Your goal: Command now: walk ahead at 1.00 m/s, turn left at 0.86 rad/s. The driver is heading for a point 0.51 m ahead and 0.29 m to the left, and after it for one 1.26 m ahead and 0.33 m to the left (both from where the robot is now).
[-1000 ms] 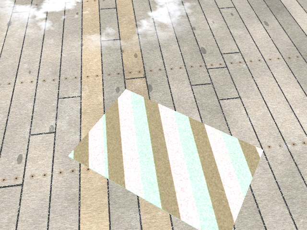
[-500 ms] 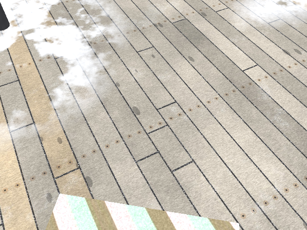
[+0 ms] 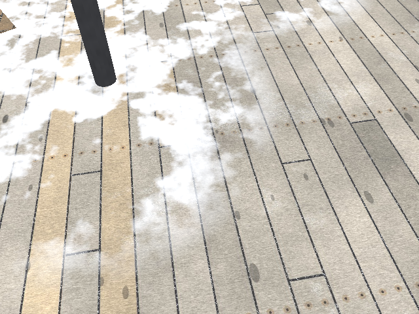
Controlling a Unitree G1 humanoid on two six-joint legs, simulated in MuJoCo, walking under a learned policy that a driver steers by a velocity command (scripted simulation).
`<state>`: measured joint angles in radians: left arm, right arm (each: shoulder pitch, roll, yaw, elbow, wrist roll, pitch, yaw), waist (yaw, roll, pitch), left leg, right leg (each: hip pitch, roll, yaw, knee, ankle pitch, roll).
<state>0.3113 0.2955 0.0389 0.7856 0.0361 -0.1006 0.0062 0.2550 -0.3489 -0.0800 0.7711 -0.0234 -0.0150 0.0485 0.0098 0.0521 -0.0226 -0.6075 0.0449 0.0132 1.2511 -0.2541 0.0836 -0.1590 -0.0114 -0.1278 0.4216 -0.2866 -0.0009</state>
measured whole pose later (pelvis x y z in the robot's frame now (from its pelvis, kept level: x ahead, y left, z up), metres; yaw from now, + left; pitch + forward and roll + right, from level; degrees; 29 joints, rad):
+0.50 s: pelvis +0.45 +0.06 -0.01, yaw +27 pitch +1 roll +1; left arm 0.06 0.25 -0.02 0.59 0.06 -0.05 -0.01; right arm 0.46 -0.32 -0.06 0.83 -0.01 -0.04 0.01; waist -0.06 0.01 0.04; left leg -0.09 -0.23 -0.13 0.39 -0.27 0.18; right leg -0.72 -0.15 0.11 0.94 -0.20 0.07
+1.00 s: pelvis +0.84 +0.23 -0.01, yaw +50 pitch +2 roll -2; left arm 0.58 0.30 0.04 0.92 0.02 -0.09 -0.01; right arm -0.05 -0.31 0.00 0.58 -0.04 -0.02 0.09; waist 0.11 0.04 0.00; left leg -0.74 0.03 -0.02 0.82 -0.04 0.10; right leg 0.13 0.01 -0.17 0.18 -0.33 0.02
